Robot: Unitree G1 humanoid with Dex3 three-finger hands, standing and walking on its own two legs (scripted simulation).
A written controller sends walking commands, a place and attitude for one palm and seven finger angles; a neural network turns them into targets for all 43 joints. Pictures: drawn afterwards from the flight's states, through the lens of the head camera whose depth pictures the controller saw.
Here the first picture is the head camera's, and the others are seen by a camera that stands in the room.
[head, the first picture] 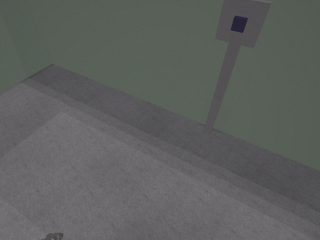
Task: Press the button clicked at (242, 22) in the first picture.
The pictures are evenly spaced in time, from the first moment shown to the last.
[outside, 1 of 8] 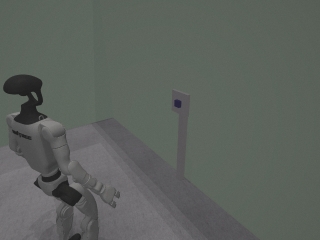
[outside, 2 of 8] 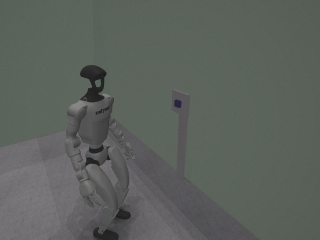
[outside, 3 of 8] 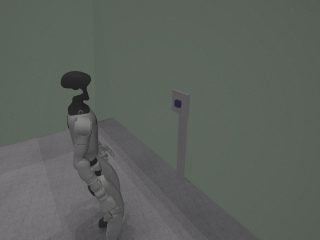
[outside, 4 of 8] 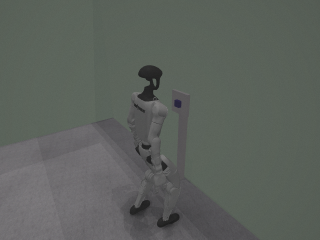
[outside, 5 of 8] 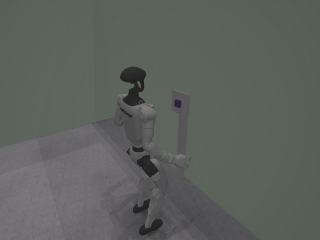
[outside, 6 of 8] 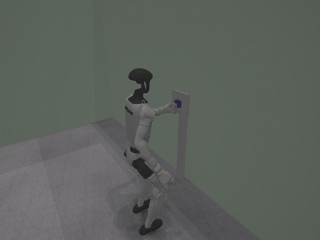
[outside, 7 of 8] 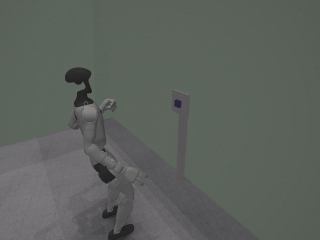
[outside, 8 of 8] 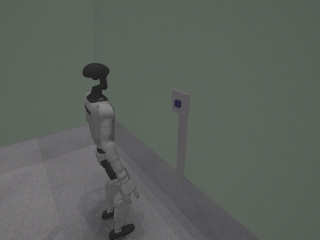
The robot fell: no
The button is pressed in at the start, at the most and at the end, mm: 0 13 0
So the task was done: yes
